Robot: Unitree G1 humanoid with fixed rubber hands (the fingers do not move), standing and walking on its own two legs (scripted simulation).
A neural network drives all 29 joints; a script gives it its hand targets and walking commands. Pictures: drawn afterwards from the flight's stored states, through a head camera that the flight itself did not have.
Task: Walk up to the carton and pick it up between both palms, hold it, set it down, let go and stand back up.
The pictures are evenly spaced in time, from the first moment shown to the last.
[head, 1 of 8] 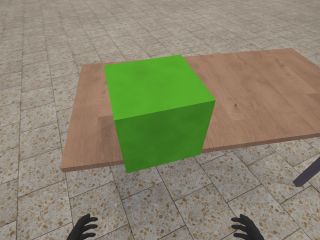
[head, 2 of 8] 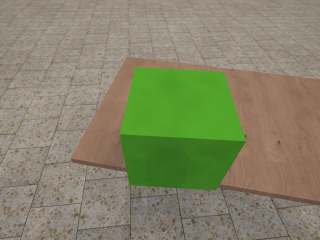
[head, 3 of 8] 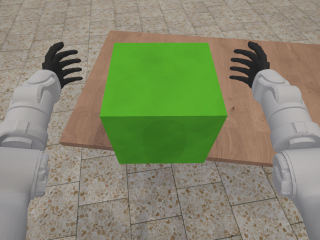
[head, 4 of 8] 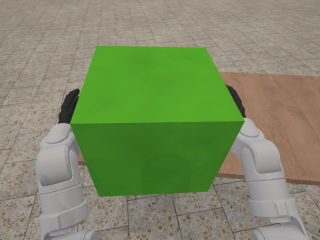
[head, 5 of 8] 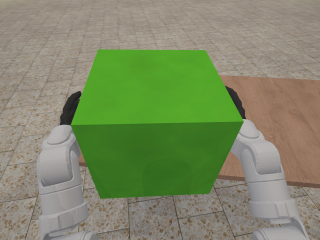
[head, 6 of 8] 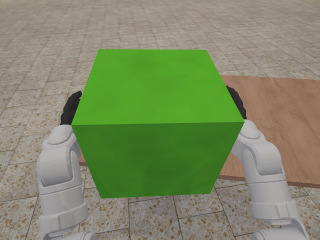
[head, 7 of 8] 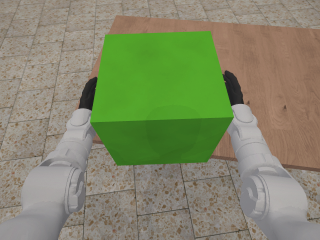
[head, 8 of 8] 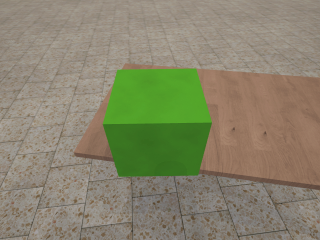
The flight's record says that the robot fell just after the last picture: no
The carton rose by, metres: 0.15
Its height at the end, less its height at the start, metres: +0.00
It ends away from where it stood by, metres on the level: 0.03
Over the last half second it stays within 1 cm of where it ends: yes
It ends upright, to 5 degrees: yes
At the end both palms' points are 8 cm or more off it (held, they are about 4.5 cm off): yes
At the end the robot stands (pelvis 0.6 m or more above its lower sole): yes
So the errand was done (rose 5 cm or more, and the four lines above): yes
